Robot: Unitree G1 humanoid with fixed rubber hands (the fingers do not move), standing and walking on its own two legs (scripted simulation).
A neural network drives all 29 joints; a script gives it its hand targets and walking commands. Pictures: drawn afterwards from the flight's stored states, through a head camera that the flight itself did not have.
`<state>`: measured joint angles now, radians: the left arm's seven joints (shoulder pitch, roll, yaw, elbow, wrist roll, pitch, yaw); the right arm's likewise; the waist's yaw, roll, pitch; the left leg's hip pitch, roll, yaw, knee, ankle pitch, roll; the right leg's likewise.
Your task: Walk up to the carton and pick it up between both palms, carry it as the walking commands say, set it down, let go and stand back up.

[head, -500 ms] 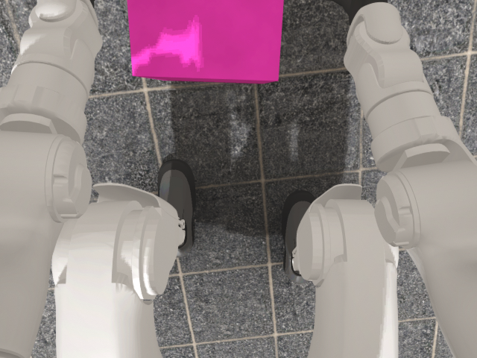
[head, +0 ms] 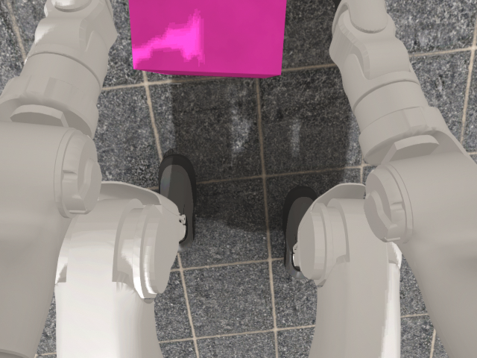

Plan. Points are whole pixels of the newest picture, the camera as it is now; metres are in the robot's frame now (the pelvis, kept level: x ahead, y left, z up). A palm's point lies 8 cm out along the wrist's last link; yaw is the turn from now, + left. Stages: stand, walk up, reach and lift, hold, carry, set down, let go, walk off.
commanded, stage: reach and lift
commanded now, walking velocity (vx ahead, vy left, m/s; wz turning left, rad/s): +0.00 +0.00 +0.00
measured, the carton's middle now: (213, 2) +0.53 +0.08 -0.28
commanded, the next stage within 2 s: none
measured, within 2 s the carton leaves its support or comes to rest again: leaves its support in 0.70 s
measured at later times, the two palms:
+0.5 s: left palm out of the picture +0.54 +0.22 -0.20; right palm out of the picture +0.55 -0.07 -0.19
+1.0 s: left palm out of the picture +0.54 +0.21 -0.18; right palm out of the picture +0.56 -0.07 -0.17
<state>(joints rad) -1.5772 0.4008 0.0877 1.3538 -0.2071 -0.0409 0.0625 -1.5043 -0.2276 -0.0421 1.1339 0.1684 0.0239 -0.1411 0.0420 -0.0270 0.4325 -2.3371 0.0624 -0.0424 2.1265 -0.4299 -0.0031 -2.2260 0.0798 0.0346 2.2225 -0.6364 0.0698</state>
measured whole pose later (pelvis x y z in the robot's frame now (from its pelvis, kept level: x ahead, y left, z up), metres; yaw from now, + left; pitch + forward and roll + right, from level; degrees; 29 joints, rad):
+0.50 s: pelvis +0.00 +0.00 -0.01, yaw +0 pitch +36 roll -1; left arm -1.57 0.38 0.12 1.32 -0.12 0.06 0.02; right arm -1.53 -0.14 -0.30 1.12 -0.07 0.11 -0.09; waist 0.05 -0.03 0.41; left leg -2.35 0.07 -0.03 2.16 -0.44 0.01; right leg -2.23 0.09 0.05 2.26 -0.65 0.07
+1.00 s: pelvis +0.01 +0.00 +0.00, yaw +0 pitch +40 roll +0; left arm -1.49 0.36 0.15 1.17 -0.06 0.16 0.02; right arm -1.45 -0.09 -0.35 0.97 -0.08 0.17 -0.11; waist 0.05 -0.06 0.30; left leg -2.38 0.07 -0.04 2.14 -0.45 -0.02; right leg -2.28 0.09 0.04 2.24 -0.65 0.06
